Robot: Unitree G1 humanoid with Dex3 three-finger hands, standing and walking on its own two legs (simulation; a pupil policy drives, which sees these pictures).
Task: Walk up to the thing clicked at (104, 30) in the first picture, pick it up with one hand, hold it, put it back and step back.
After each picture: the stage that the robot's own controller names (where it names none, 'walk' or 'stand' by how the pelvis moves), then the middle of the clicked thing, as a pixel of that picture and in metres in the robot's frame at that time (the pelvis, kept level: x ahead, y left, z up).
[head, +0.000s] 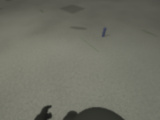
stand; (104, 32) +2.06 -0.32 -0.65
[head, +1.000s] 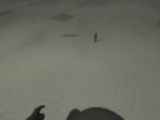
walk; (95, 37) +1.93 +0.04 -0.62
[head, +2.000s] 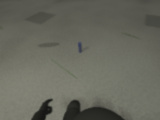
walk; (79, 47) +1.30 +0.26 -0.65
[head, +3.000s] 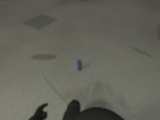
walk; (79, 65) +0.84 +0.22 -0.65
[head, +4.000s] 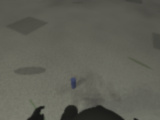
walk; (73, 83) +0.52 +0.18 -0.63
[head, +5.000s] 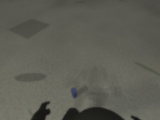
stand; (74, 93) +0.37 +0.18 -0.64
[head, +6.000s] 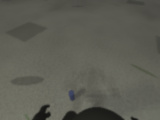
stand; (71, 96) +0.36 +0.20 -0.65
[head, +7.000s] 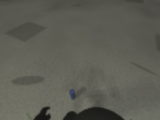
stand; (72, 94) +0.37 +0.20 -0.66
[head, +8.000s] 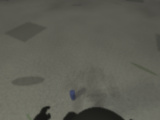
stand; (72, 95) +0.36 +0.20 -0.66
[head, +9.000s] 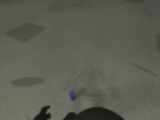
stand; (72, 96) +0.36 +0.20 -0.66
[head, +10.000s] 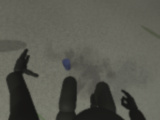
go down; (67, 65) +0.43 +0.21 -0.39
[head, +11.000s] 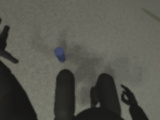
go down; (60, 56) +0.44 +0.25 -0.27
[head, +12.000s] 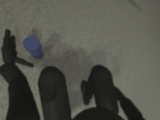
close in; (35, 50) +0.41 +0.29 -0.17
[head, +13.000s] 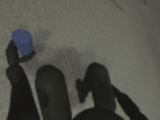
close; (26, 47) +0.42 +0.31 -0.15
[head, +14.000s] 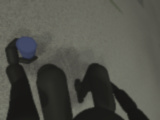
lift; (28, 51) +0.38 +0.30 -0.16
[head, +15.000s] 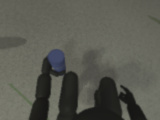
lift; (59, 65) +0.32 +0.22 -0.01
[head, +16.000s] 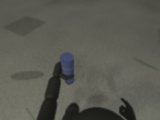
hold; (68, 70) +0.32 +0.15 +0.06
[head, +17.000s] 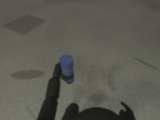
hold; (68, 71) +0.32 +0.16 +0.04
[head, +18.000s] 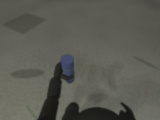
crouch; (68, 71) +0.32 +0.16 +0.04
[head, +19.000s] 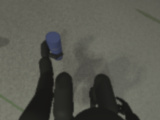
crouch; (56, 49) +0.45 +0.21 -0.05
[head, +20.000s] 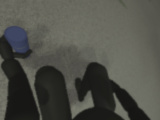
lower; (21, 46) +0.42 +0.31 -0.16
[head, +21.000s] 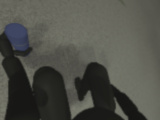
lower; (21, 44) +0.43 +0.31 -0.16
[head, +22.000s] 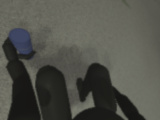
lower; (24, 47) +0.41 +0.31 -0.16
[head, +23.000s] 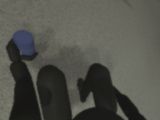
lower; (27, 49) +0.40 +0.31 -0.16
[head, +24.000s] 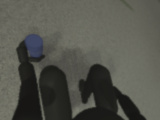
loosen; (36, 51) +0.40 +0.28 -0.14
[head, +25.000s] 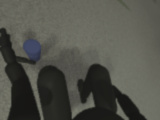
withdraw; (34, 53) +0.40 +0.28 -0.16
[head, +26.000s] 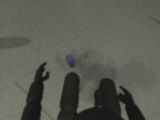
walk; (70, 62) +0.44 +0.21 -0.34
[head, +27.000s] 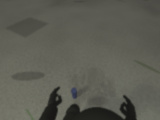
stand; (74, 93) +0.37 +0.16 -0.59
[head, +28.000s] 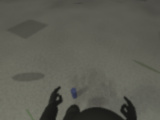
stand; (74, 93) +0.38 +0.17 -0.60
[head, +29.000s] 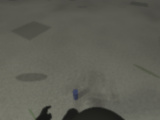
stand; (75, 95) +0.39 +0.15 -0.64
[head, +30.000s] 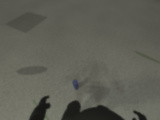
walk; (75, 85) +0.42 +0.18 -0.63
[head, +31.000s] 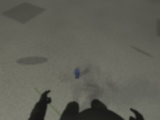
walk; (77, 74) +0.56 +0.14 -0.63
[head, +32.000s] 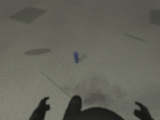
walk; (76, 57) +0.87 +0.27 -0.62
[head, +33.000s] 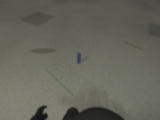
stand; (78, 58) +1.01 +0.21 -0.64
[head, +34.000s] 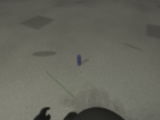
stand; (78, 60) +1.01 +0.22 -0.66
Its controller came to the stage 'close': yes
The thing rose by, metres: 0.68
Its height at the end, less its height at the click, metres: +0.00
